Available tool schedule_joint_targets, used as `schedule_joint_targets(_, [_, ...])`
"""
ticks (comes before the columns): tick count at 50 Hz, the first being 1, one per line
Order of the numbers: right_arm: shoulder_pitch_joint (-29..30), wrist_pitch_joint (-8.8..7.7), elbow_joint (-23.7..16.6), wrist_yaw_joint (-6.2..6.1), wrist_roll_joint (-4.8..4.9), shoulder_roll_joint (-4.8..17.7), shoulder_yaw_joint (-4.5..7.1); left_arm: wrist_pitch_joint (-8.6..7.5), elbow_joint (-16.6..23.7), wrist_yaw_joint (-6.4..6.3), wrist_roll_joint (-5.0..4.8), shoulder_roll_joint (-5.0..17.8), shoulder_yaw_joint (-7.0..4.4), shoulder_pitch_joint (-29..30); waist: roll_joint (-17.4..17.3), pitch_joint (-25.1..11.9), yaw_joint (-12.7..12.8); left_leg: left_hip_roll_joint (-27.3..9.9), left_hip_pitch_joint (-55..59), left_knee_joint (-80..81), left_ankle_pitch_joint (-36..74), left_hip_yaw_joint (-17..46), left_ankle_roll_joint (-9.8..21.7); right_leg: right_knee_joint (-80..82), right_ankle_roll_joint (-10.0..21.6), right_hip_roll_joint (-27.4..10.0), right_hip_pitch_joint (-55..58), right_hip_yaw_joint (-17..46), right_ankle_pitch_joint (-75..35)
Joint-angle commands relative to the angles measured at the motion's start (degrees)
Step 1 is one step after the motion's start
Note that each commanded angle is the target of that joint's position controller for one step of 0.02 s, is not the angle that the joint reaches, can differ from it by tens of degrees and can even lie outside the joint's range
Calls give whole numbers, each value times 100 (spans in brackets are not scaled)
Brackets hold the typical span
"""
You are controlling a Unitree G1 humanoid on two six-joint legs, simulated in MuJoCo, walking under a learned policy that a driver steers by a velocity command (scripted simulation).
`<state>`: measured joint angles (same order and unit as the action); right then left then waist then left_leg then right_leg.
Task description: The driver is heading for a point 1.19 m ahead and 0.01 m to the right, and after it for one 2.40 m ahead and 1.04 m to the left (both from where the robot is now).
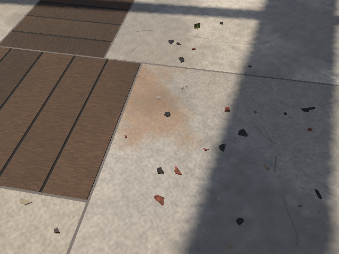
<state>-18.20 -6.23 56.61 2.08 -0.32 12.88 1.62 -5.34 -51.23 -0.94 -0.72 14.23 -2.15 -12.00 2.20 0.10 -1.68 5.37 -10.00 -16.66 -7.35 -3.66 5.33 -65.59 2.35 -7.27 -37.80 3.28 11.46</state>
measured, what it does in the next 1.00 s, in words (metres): walks ahead: right foot, then left foot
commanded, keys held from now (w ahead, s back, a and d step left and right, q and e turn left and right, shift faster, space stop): w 1.00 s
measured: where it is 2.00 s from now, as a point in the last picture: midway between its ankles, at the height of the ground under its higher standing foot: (177, 144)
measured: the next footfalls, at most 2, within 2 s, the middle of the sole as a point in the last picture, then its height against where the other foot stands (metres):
right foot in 0.30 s outside the picture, level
left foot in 0.86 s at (153, 222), level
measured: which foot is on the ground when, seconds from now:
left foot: down 0.00-0.32, up 0.34-0.84, down 0.86-1.00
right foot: up 0.00-0.28, down 0.30-0.86, up 0.88-1.00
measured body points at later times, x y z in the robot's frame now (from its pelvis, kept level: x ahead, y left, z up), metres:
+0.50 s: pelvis +0.28 -0.08 +0.00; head +0.29 -0.10 +0.45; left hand +0.33 +0.18 -0.12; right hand +0.36 -0.35 -0.14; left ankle +0.27 +0.08 -0.66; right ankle +0.30 -0.16 -0.74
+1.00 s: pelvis +0.55 -0.01 -0.01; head +0.58 +0.00 +0.44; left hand +0.58 +0.25 -0.15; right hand +0.67 -0.27 -0.13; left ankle +0.61 +0.07 -0.74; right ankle +0.44 -0.16 -0.65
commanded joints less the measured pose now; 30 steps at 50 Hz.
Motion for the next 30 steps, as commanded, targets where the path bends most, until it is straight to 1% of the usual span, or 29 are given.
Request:
schedule_joint_targets(1, [216,-101,-303,-113,5,745,116,23,249,-42,72,265,-79,-195,-439,315,265,-1592,-593,1174,474,1182,972,789,-155,-242,-148,4,-904])
schedule_joint_targets(4, [-141,-40,-237,-194,71,858,135,-34,452,7,42,180,-49,529,-429,306,9,-1519,-189,1114,578,983,769,2137,-177,-76,-93,-136,-1659])
schedule_joint_targets(6, [-367,-11,-165,-208,114,940,152,-47,547,57,1,162,-29,921,-454,334,-145,-1544,69,1063,484,909,702,2704,-215,67,55,-253,-1787])
schedule_joint_targets(9, [-644,62,-40,-214,149,957,169,-73,728,164,-49,199,-9,1379,-498,461,-293,-1765,653,820,381,978,676,3215,-167,155,-14,-257,-1500])
schedule_joint_targets(11, [-688,122,1,-229,150,988,195,-119,831,242,-57,280,-21,1480,-534,473,-252,-1947,1014,570,469,1063,613,3465,-25,210,42,-253,-1068])
schedule_joint_targets(12, [-648,152,2,-236,153,1029,214,-144,837,268,-56,349,-44,1376,-580,416,-158,-2006,1121,404,668,1096,562,3585,56,265,255,-285,-837])
schedule_joint_targets(13, [-550,183,-17,-239,152,1076,228,-169,791,281,-53,444,-89,1115,-650,276,20,-1998,1147,109,1233,1066,496,3693,146,387,698,-391,-658])
schedule_joint_targets(14, [-422,213,-54,-239,134,1051,212,-184,621,270,-42,617,-194,509,-641,-71,366,-1784,1072,-612,2205,870,375,3824,276,585,1546,-554,-590])
schedule_joint_targets(15, [-367,223,-131,-235,66,861,136,-197,306,230,-30,969,-355,-595,-470,-792,806,-1429,487,-1960,2441,571,195,3717,517,411,3078,-337,-731])
schedule_joint_targets(16, [-799,135,-292,-202,0,337,-38,-175,151,198,91,1633,-513,-1540,680,-1781,854,-688,-1590,-4297,628,118,-200,3787,1274,-1078,5432,1801,-529])
schedule_joint_targets(17, [-1026,-22,-211,-164,104,143,-113,-142,63,229,66,1440,-461,-1744,1513,-2303,791,-147,-2950,-5562,-2383,690,-297,4725,1784,-1691,6218,3892,165])
schedule_joint_targets(18, [-573,-127,-293,-141,240,816,52,-155,136,235,34,996,-319,-1338,953,-1579,773,-545,-3498,-6088,-2192,1086,-165,4831,1477,-1492,5635,3381,380])
schedule_joint_targets(19, [-92,-164,-444,-144,291,946,88,-144,274,225,30,759,-239,-788,579,-986,629,-863,-3528,-5993,-1650,925,-90,4900,1248,-1280,4808,2466,17])
schedule_joint_targets(20, [135,-139,-477,-178,226,873,102,-137,345,252,50,598,-178,-336,132,-576,439,-1099,-3275,-5628,-1182,797,-121,5120,1136,-1018,3972,1827,-479])
schedule_joint_targets(21, [154,-65,-477,-209,148,819,147,-151,369,275,77,441,-131,-120,127,-358,259,-1280,-2965,-5241,-885,805,-145,5324,1029,-782,3440,1381,-744])
schedule_joint_targets(22, [39,22,-450,-213,132,679,144,-153,322,299,103,374,-111,-79,210,-266,130,-1342,-2666,-5056,-710,787,-177,5501,992,-640,3104,1116,-864])
schedule_joint_targets(23, [-61,91,-415,-219,124,542,133,-170,252,308,102,393,-121,-167,214,-221,73,-1341,-2536,-4943,-613,730,-215,5612,1032,-564,2930,928,-1113])
schedule_joint_targets(24, [-72,138,-423,-228,117,493,137,-184,175,298,97,464,-140,-273,178,-147,24,-1351,-2582,-4816,-500,699,-257,5687,1074,-532,2857,748,-1388])
schedule_joint_targets(25, [60,164,-481,-239,103,503,151,-190,114,273,102,554,-164,-372,131,-67,17,-1366,-2743,-4623,-307,688,-300,5748,1100,-525,2858,624,-1604])
schedule_joint_targets(26, [275,174,-561,-247,82,521,165,-184,61,240,104,623,-185,-475,80,9,51,-1380,-2959,-4346,-71,686,-346,5790,1112,-532,2927,539,-1764])
schedule_joint_targets(28, [734,168,-717,-242,55,497,176,-139,-26,172,93,649,-188,-664,63,104,149,-1377,-3245,-3697,451,664,-414,5842,1065,-504,3081,379,-1873])
schedule_joint_targets(30, [1135,145,-831,-211,65,427,162,-103,-80,121,72,669,-182,-788,107,174,253,-1307,-3171,-2971,985,588,-425,5899,961,-395,3116,170,-1738])
Keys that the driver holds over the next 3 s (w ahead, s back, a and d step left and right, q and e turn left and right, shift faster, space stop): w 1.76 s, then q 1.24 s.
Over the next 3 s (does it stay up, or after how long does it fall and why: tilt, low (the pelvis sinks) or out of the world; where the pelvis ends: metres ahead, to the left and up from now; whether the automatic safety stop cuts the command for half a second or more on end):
stays up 1.14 -0.02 -0.01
